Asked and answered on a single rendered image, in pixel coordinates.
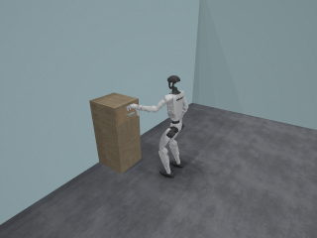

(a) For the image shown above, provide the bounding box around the robot left hand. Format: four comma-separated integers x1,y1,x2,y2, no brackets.
126,103,140,116

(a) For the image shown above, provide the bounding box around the drawer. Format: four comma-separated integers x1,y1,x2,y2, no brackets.
116,102,138,125

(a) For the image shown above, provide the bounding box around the robot right forearm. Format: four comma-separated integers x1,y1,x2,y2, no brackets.
178,109,188,120

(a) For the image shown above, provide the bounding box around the left robot thigh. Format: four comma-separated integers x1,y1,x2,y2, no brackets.
158,127,176,154

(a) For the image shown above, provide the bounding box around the robot left upper arm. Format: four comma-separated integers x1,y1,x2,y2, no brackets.
153,94,173,113

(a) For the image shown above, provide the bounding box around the robot left forearm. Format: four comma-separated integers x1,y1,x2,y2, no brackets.
136,104,156,112

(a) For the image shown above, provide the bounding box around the handle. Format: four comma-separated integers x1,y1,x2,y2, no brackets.
125,112,136,117

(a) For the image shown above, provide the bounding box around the robot right shin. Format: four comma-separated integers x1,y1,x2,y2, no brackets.
169,141,180,165

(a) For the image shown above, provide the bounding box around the robot right upper arm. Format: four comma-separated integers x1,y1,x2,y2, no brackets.
179,90,189,111

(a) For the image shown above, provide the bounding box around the cabinet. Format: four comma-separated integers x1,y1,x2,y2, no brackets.
89,92,142,174

